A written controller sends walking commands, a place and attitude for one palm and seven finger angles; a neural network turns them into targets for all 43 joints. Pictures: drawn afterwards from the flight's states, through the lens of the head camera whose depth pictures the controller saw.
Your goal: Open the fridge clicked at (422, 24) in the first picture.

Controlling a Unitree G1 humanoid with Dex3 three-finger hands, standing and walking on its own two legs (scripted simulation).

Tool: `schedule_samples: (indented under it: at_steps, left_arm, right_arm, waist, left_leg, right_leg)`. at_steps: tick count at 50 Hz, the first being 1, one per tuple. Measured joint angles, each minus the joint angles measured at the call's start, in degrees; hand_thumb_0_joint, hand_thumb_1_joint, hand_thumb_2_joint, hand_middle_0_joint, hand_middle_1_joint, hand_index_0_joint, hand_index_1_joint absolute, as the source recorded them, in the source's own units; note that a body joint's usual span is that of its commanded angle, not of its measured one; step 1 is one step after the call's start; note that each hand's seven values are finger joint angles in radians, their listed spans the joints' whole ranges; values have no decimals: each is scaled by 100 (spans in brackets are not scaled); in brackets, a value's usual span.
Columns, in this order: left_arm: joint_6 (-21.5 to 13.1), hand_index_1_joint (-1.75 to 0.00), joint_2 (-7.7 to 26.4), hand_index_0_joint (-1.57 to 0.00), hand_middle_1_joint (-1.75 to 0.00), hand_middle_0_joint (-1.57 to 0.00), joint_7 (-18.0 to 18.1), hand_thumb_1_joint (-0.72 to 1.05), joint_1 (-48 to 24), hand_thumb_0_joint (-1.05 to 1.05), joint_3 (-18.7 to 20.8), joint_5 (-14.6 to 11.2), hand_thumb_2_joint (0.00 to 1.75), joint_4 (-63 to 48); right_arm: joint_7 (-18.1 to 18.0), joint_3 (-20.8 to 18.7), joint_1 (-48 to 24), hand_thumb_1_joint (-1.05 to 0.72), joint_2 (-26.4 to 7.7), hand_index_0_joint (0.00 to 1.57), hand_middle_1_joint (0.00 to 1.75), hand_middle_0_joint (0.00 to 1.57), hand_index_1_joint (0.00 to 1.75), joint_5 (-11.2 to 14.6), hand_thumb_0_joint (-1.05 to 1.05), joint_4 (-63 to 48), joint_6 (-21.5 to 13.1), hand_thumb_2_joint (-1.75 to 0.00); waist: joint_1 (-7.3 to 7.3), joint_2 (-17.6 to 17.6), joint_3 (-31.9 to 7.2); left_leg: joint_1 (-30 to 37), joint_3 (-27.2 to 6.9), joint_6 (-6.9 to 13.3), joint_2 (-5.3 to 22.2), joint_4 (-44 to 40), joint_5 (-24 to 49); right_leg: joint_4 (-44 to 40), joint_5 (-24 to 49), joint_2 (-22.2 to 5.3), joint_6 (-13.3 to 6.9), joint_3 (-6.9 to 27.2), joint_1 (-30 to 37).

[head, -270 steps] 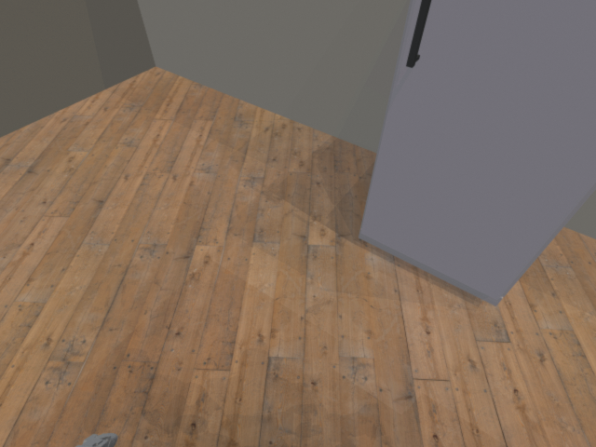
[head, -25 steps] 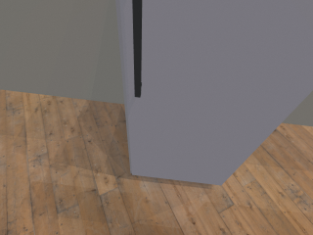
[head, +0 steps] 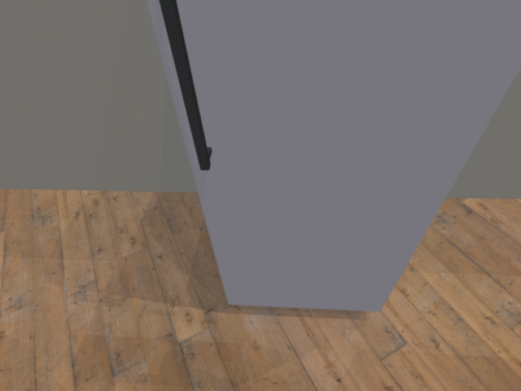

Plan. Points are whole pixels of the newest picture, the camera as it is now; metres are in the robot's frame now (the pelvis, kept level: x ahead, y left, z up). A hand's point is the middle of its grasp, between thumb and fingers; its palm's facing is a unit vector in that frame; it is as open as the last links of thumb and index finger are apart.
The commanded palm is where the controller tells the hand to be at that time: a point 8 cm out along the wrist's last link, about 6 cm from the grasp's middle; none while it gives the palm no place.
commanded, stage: come to a stop and stand still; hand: left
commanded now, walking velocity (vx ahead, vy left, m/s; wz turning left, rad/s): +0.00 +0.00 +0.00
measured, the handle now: (187, 71) +0.52 +0.13 +0.25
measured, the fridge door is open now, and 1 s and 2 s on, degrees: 0 0 0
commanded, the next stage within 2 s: look again from close up in 0.40 s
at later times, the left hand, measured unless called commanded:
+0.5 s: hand out of the picture +0.00 +0.14 -0.17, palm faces +0.02 -0.98 -0.19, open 7.4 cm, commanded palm none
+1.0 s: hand out of the picture +0.03 +0.17 -0.17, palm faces +0.01 -0.97 -0.23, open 7.4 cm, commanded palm none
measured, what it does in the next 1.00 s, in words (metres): stands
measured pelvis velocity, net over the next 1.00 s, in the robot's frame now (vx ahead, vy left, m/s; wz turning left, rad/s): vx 0.02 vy -0.02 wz -0.01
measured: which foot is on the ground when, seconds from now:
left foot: down 0.00-1.00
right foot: down 0.00-1.00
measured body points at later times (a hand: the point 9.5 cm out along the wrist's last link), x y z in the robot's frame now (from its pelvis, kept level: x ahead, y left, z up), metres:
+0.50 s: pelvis +0.01 -0.03 +0.00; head +0.02 -0.03 +0.45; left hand +0.00 +0.19 -0.15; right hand +0.01 -0.25 -0.16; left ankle +0.02 +0.12 -0.73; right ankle -0.03 -0.10 -0.73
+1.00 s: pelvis +0.02 -0.02 +0.01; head +0.03 -0.02 +0.46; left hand +0.03 +0.22 -0.15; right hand +0.05 -0.25 -0.15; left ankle +0.02 +0.13 -0.73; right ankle -0.03 -0.10 -0.73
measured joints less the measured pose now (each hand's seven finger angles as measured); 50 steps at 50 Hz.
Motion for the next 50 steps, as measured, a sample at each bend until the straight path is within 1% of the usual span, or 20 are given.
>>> schedule_samples:
  at_steps: [10,20,27,36,50]
  left_arm:
    - [-5,-29,74,-20,-30,-20,-18,91,24,0,2,-23,90,-53]
    - [-12,-29,82,-20,-30,-20,-27,91,28,0,24,-23,90,24]
    - [-6,-29,81,-20,-30,-20,-33,91,54,0,41,-13,90,89]
    - [0,-29,165,-20,-30,-20,-35,90,14,0,75,0,90,108]
    - [7,-29,350,-20,-30,-20,-59,91,-170,0,111,5,90,66]
  right_arm:
    - [12,99,143,-91,130,20,29,19,30,8,1,176,-30,-90]
    - [-33,98,64,-91,166,20,29,19,30,29,0,350,-48,-90]
    - [-64,75,-116,-90,151,20,29,19,30,39,0,356,-73,-90]
    - [-86,56,-321,-91,88,20,29,19,30,42,1,332,-90,-90]
    - [-53,68,-465,-90,12,20,29,20,30,31,0,327,-101,-90]
  waist:
    - [29,-122,-19]
    - [103,-292,63]
    - [150,-357,95]
    - [198,-371,82]
    - [205,-345,82]
  left_leg:
    - [98,-25,-142,99,-249,151]
    - [163,-79,-222,162,-368,183]
    - [217,-63,-238,184,-403,157]
    - [304,-30,-217,161,-447,127]
    - [373,40,-162,97,-590,181]
  right_leg:
    - [-126,69,118,-144,-23,35]
    - [-291,103,197,-213,-75,134]
    - [-372,111,222,-215,-58,200]
    - [-431,103,201,-184,-28,284]
    - [-515,152,142,-125,34,306]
